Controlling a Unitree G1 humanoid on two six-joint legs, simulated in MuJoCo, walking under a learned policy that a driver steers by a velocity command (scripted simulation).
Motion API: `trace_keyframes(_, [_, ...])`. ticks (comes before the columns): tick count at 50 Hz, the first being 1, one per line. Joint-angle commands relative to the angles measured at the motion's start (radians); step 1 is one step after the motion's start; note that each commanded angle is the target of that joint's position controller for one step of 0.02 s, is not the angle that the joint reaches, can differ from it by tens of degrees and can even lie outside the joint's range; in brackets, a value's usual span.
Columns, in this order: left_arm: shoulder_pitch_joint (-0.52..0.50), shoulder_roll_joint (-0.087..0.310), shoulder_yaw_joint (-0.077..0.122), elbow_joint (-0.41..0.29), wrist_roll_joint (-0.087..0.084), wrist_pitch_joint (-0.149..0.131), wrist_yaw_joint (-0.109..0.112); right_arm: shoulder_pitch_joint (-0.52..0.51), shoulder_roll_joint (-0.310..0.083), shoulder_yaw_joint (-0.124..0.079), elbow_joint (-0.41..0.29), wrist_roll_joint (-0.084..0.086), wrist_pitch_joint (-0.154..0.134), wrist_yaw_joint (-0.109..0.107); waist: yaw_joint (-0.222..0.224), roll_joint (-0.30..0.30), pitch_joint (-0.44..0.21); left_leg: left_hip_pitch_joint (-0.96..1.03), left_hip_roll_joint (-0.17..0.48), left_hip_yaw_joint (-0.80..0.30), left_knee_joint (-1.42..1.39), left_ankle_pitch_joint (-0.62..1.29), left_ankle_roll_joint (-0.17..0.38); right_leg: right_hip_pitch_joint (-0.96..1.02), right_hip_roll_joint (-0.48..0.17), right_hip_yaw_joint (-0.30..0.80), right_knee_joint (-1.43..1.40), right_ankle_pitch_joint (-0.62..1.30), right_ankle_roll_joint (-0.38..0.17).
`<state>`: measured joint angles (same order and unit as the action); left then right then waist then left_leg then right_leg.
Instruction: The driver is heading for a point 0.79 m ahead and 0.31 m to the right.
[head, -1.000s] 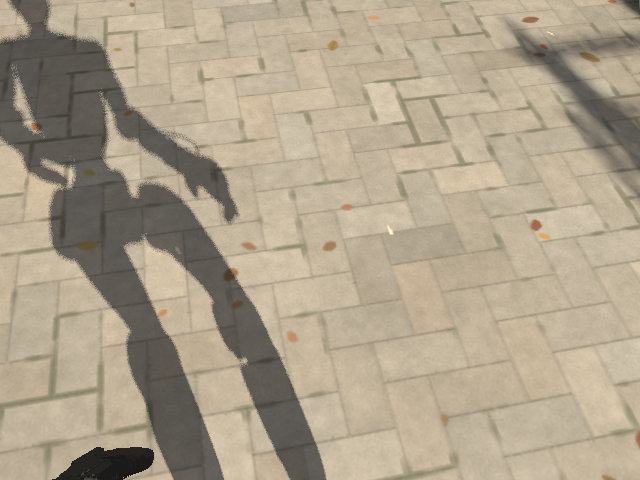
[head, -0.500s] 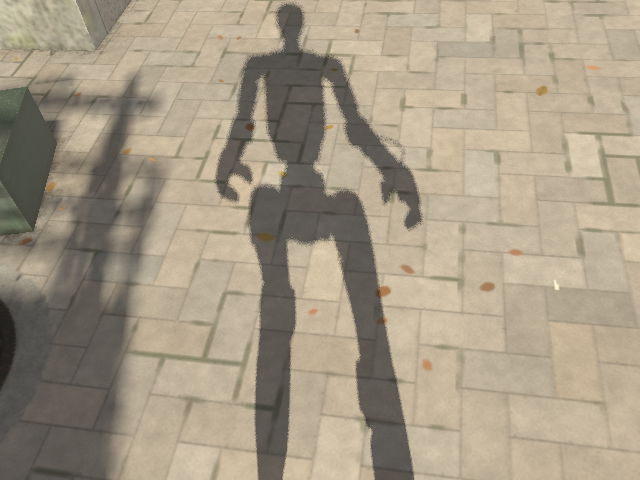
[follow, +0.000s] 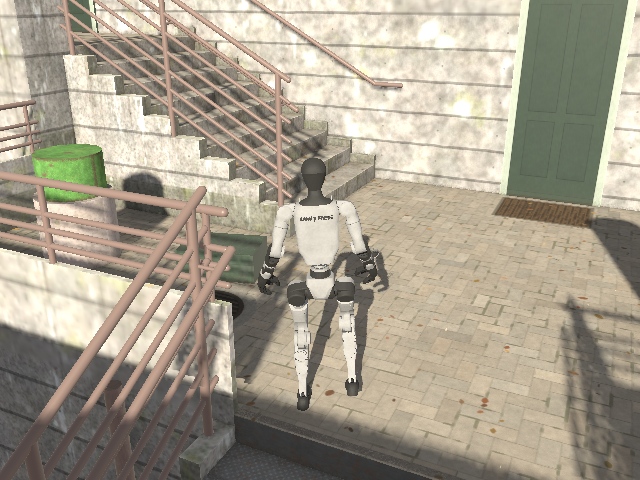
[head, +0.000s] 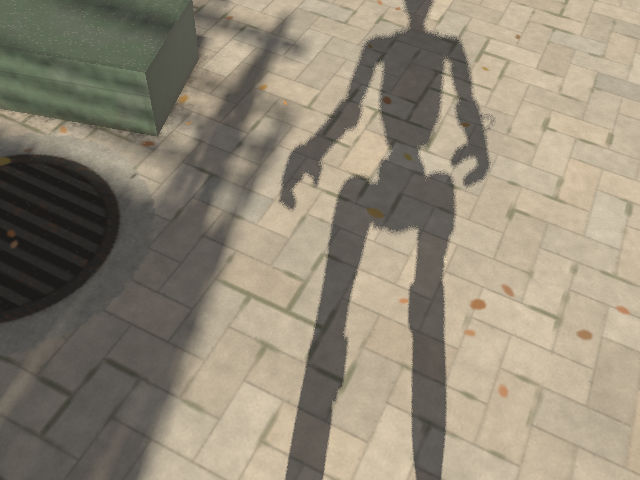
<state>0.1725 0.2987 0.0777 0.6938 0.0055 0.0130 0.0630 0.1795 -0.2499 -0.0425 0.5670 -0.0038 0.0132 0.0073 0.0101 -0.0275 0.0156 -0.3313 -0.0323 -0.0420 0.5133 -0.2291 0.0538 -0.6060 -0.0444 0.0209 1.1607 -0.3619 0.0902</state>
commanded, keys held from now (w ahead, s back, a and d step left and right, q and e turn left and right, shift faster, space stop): e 0.20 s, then w+e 0.80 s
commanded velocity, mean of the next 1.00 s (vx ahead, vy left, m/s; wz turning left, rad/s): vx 0.28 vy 0.00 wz -0.39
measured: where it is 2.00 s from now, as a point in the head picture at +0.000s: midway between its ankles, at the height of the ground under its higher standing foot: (477, 372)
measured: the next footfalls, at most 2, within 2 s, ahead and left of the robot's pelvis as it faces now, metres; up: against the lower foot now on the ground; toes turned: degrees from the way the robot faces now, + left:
right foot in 0.20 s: +0.04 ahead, -0.16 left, +0.00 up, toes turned -2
right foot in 0.88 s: +0.34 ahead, -0.26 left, +0.00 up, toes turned -27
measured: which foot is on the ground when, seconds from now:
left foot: down 0.00-0.90, up 0.92-1.00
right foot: up 0.00-0.18, down 0.20-0.44, up 0.46-0.86, down 0.88-1.00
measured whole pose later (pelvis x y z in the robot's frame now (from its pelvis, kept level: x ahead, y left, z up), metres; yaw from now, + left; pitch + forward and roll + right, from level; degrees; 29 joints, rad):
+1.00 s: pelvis +0.27 -0.15 -0.02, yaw -29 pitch +2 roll +0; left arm 0.16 0.29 0.06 0.61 -0.02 -0.05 -0.04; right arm 0.31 -0.28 -0.04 0.75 0.02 -0.10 -0.02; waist -0.03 -0.01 0.07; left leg -0.33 0.06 -0.04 1.28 -0.37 -0.01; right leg -0.44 0.10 -0.04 0.58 -0.17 -0.11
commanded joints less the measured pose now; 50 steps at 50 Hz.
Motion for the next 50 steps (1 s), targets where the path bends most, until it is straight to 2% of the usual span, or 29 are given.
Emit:
trace_keyframes(1, [0.017,0.028,-0.003,-0.061,-0.006,-0.004,0.001,-0.067,-0.098,-0.022,-0.074,-0.006,-0.020,-0.008,0.010,0.160,-0.154,0.127,0.227,-0.185,-0.136,0.355,0.181,0.036,-0.024,0.021,-0.105,0.047,0.002])
trace_keyframes(4, [0.006,-0.015,-0.025,-0.061,-0.009,-0.004,-0.015,-0.058,-0.057,-0.003,-0.042,-0.020,-0.021,-0.007,-0.021,0.189,-0.131,0.073,0.226,-0.164,-0.161,0.187,0.176,0.190,-0.042,0.004,-0.317,0.027,-0.014])
trace_keyframes(7, [-0.003,0.018,-0.018,-0.083,-0.021,-0.009,-0.028,-0.056,-0.090,-0.010,-0.017,-0.016,-0.019,-0.004,-0.030,0.195,-0.070,0.056,0.243,-0.187,-0.150,0.127,0.183,0.263,-0.016,-0.031,-0.470,0.020,-0.039])
trace_keyframes(9, [0.009,0.035,-0.016,-0.094,-0.009,-0.020,-0.030,-0.041,-0.116,-0.019,-0.002,0.006,-0.016,-0.014,-0.010,0.150,-0.050,0.080,0.223,-0.176,-0.104,0.153,0.144,0.308,0.004,-0.039,-0.655,0.177,-0.068])
trace_keyframes(11, [0.013,0.093,-0.010,-0.125,0.008,-0.032,-0.024,0.009,-0.113,-0.023,0.001,-0.013,-0.025,-0.027,-0.045,0.049,-0.090,0.060,0.146,-0.119,-0.032,-0.032,0.070,0.352,-0.055,0.050,-0.622,0.406,-0.117])
trace_keyframes(12, [0.029,0.100,-0.001,-0.113,-0.017,-0.037,-0.026,0.008,-0.093,-0.021,-0.014,-0.016,-0.032,-0.034,-0.058,-0.063,-0.092,0.026,0.072,-0.037,-0.019,-0.221,0.033,0.337,-0.052,0.088,-0.623,0.257,-0.157])
trace_keyframes(13, [0.078,0.068,0.001,-0.102,-0.031,-0.040,-0.030,-0.043,-0.098,-0.025,-0.021,-0.014,-0.036,-0.038,-0.022,-0.083,-0.070,0.010,0.036,0.028,0.042,-0.326,0.005,0.282,-0.045,0.129,-0.669,-0.040,-0.196])
trace_keyframes(14, [0.109,0.055,0.001,-0.096,-0.022,-0.043,-0.031,-0.074,-0.089,-0.030,-0.025,-0.001,-0.043,-0.037,-0.007,-0.113,-0.022,-0.041,0.028,0.052,0.106,-0.354,-0.005,0.249,-0.072,0.207,-0.737,-0.278,-0.225])
trace_keyframes(15, [0.133,0.081,0.010,-0.095,-0.026,-0.047,-0.030,-0.092,-0.075,-0.031,-0.025,0.010,-0.050,-0.032,0.009,-0.154,0.030,-0.092,0.011,0.064,0.177,-0.331,-0.014,0.233,-0.123,0.319,-0.825,-0.393,-0.263])
trace_keyframes(17, [0.157,0.122,0.023,-0.092,-0.015,-0.051,-0.025,-0.110,-0.049,-0.031,-0.043,0.023,-0.080,-0.010,0.009,-0.234,0.045,-0.159,-0.023,0.042,0.243,-0.256,-0.012,0.305,-0.189,0.503,-0.906,-0.417,-0.324])
trace_keyframes(20, [0.080,0.105,0.019,-0.126,-0.032,-0.043,-0.032,-0.062,-0.038,-0.038,-0.025,0.021,-0.121,0.013,-0.041,-0.200,-0.003,-0.052,-0.004,0.014,0.122,-0.268,0.020,0.304,-0.152,0.471,-0.863,-0.311,-0.301])
trace_keyframes(22, [-0.016,0.056,0.000,-0.161,-0.033,-0.037,-0.043,0.083,-0.063,-0.055,0.031,0.012,-0.125,0.015,-0.125,-0.137,-0.034,0.286,0.039,-0.013,-0.053,-0.116,0.028,0.103,-0.052,0.359,-0.743,-0.245,-0.219])
trace_keyframes(23, [-0.065,-0.020,-0.021,-0.199,-0.042,-0.050,-0.049,0.181,-0.144,-0.077,0.044,0.000,-0.120,0.000,-0.154,0.058,-0.031,0.426,0.192,-0.242,-0.144,-0.290,0.070,-0.101,0.058,0.205,-0.485,-0.189,-0.144])
trace_keyframes(24, [-0.060,-0.003,-0.020,-0.231,-0.067,-0.065,-0.047,0.247,-0.210,-0.094,0.057,-0.003,-0.122,0.007,-0.152,0.285,0.007,0.468,0.409,-0.602,-0.300,-0.404,0.183,-0.268,0.094,0.134,-0.236,-0.202,-0.115])
trace_keyframes(25, [-0.043,0.063,0.000,-0.219,-0.057,-0.070,-0.043,0.247,-0.168,-0.083,0.063,0.013,-0.122,-0.004,-0.121,0.207,0.061,0.453,0.468,-0.631,-0.304,-0.402,0.229,-0.357,0.028,0.162,-0.088,-0.193,-0.106])
trace_keyframes(27, [-0.003,0.064,0.005,-0.181,-0.061,-0.077,-0.051,0.200,-0.149,-0.071,0.051,-0.008,-0.112,-0.025,-0.081,0.109,0.063,0.454,0.384,-0.437,-0.306,-0.267,0.172,-0.362,0.009,0.157,0.038,-0.025,-0.107])
trace_keyframes(29, [-0.016,0.028,-0.004,-0.169,-0.061,-0.078,-0.071,0.190,-0.118,-0.056,0.076,-0.027,-0.110,-0.023,-0.065,0.114,0.069,0.410,0.322,-0.250,-0.310,-0.056,0.114,-0.341,-0.029,0.122,0.083,0.078,-0.108])
trace_keyframes(32, [-0.043,0.004,-0.017,-0.158,-0.051,-0.074,-0.087,0.212,-0.094,-0.048,0.125,-0.018,-0.111,-0.013,-0.074,0.125,0.077,0.375,0.275,-0.053,-0.306,0.217,0.097,-0.344,-0.040,0.064,0.078,0.141,-0.090])
trace_keyframes(36, [-0.196,-0.041,-0.042,-0.201,-0.044,-0.077,-0.118,0.186,-0.134,-0.038,0.170,-0.025,-0.101,-0.020,-0.104,0.103,0.121,0.261,0.238,0.116,-0.334,0.378,0.080,-0.179,-0.041,-0.051,-0.264,0.311,-0.090])
trace_keyframes(39, [-0.249,-0.019,-0.040,-0.210,-0.038,-0.064,-0.138,0.238,-0.185,-0.042,0.215,0.012,-0.116,-0.027,-0.113,0.108,0.107,0.319,0.269,0.173,-0.346,0.535,0.065,-0.025,0.008,-0.128,-0.449,0.330,-0.127])
trace_keyframes(42, [-0.139,0.066,-0.005,-0.211,-0.040,-0.052,-0.137,0.216,-0.264,-0.058,0.231,0.035,-0.103,-0.034,0.002,0.192,-0.011,0.455,0.297,0.216,-0.119,1.060,0.036,0.129,0.093,-0.161,-0.519,0.231,-0.209])
trace_keyframes(43, [0.003,0.115,0.023,-0.177,-0.032,-0.043,-0.130,0.185,-0.269,-0.060,0.222,0.040,-0.092,-0.035,0.085,0.176,-0.086,0.408,0.294,0.225,0.049,1.130,0.027,0.324,0.128,-0.163,-0.573,0.261,-0.246])
trace_keyframes(44, [0.170,0.170,0.055,-0.142,-0.025,-0.035,-0.111,0.190,-0.256,-0.059,0.205,0.032,-0.089,-0.037,0.167,0.151,-0.162,0.257,0.252,0.235,0.291,0.982,-0.005,0.582,0.123,-0.101,-0.620,0.278,-0.287])
trace_keyframes(45, [0.250,0.231,0.062,-0.113,-0.031,-0.028,-0.088,0.246,-0.125,-0.023,0.170,-0.027,-0.094,-0.030,0.110,-0.085,-0.254,-0.068,0.151,0.210,0.625,-0.014,-0.032,0.899,-0.098,0.204,-0.542,0.384,-0.337])
trace_keyframes(46, [0.203,0.261,0.054,-0.155,-0.015,-0.051,-0.089,0.315,-0.079,0.003,0.118,-0.015,-0.123,-0.021,0.045,-0.236,-0.450,-0.351,-0.005,0.019,0.929,-0.373,-0.063,1.097,-0.314,0.807,-0.753,0.064,-0.551])
trace_keyframes(47, [0.212,0.164,0.036,-0.153,-0.009,-0.063,-0.090,0.175,-0.188,-0.030,0.105,0.024,-0.147,-0.017,0.123,-0.084,-0.388,-0.438,0.047,-0.092,0.979,-0.257,-0.058,1.013,-0.279,0.770,-0.867,-0.028,-0.487])
trace_keyframes(48, [0.152,0.152,0.029,-0.137,-0.021,-0.076,-0.092,0.107,-0.186,-0.031,0.064,0.046,-0.156,-0.019,0.080,-0.056,-0.205,-0.461,0.078,-0.061,0.920,-0.153,-0.045,0.821,-0.245,0.618,-0.886,0.042,-0.441])
trace_keyframes(49, [0.091,0.147,0.027,-0.137,-0.026,-0.084,-0.097,0.093,-0.171,-0.029,0.065,0.030,-0.158,-0.031,0.024,0.052,-0.126,-0.405,0.120,-0.056,0.846,-0.086,-0.050,0.654,-0.193,0.505,-0.886,0.195,-0.405])
trace_keyframes(50, [0.044,0.131,0.023,-0.145,-0.018,-0.088,-0.098,0.114,-0.172,-0.034,0.070,0.016,-0.151,-0.036,-0.019,0.061,-0.100,-0.351,0.146,-0.056,0.784,-0.061,-0.060,0.547,-0.152,0.417,-0.885,0.299,-0.395])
